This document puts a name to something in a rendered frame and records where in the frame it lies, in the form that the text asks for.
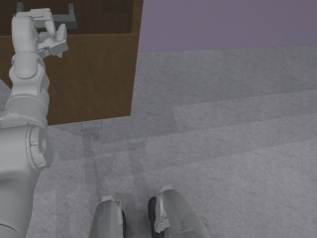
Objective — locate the handle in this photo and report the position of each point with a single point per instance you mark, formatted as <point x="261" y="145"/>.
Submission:
<point x="68" y="19"/>

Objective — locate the robot left forearm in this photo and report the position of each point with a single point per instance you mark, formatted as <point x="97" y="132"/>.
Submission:
<point x="29" y="100"/>

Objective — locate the robot right thigh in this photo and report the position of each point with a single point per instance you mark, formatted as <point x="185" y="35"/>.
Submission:
<point x="183" y="220"/>

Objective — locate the drawer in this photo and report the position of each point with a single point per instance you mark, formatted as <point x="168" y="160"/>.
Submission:
<point x="93" y="17"/>

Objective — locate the robot left upper arm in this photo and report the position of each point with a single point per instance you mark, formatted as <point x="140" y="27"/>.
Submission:
<point x="25" y="151"/>

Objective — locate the robot left hand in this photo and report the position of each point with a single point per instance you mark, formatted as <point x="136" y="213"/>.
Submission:
<point x="26" y="39"/>

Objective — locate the cabinet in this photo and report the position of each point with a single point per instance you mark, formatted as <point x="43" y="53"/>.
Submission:
<point x="95" y="77"/>

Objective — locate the right robot foot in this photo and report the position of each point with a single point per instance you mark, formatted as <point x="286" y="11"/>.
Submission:
<point x="152" y="218"/>

